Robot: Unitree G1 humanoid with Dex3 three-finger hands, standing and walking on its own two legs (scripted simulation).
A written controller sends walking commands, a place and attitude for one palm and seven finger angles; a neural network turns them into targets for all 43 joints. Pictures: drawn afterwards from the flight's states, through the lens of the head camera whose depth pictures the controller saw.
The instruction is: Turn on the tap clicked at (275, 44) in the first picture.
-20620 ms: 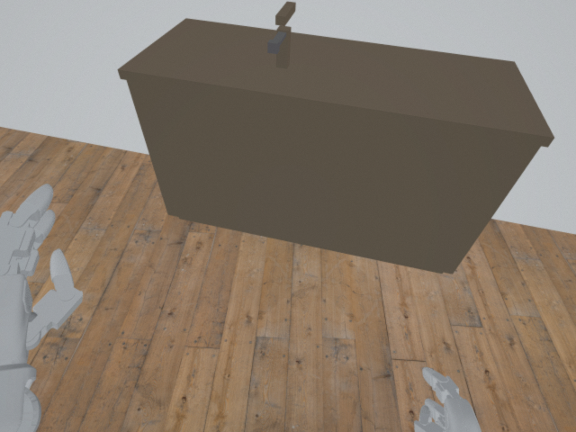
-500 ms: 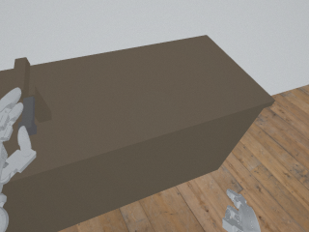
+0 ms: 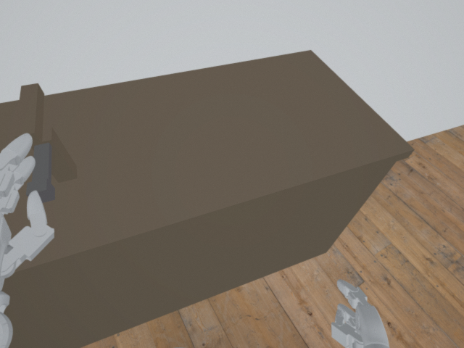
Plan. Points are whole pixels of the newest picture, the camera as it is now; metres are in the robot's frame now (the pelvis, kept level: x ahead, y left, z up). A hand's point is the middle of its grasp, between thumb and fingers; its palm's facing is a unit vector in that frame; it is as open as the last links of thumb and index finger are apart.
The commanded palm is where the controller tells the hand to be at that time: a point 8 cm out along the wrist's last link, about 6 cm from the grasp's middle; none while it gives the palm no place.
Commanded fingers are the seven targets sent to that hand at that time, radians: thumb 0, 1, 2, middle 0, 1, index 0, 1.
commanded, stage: shuffle to correct the standing spot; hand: left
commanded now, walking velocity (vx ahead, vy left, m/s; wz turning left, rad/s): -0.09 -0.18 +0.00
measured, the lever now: (41, 191) +0.31 +0.33 +0.09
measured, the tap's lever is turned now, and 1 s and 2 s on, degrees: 0 0 0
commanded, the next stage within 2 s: come to a stop and stand still in 1.60 s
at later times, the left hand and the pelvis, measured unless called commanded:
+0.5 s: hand (40, 234) +0.21 +0.25 +0.17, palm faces +0.35 -0.85 -0.40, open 7.4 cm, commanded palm +0.15 +0.28 +0.18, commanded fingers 0.00 0.90 0.90 -0.20 -0.30 -0.20 -0.30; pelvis -0.01 +0.00 +0.00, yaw +0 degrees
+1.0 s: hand (54, 233) +0.21 +0.23 +0.17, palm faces +0.34 -0.85 -0.41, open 7.4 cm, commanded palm +0.15 +0.27 +0.18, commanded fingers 0.00 0.90 0.90 -0.20 -0.30 -0.20 -0.30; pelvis +0.00 -0.01 +0.00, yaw +0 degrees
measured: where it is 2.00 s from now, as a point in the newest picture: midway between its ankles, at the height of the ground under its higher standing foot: outside the picture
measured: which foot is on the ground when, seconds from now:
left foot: down 0.00-1.00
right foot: down 0.00-1.00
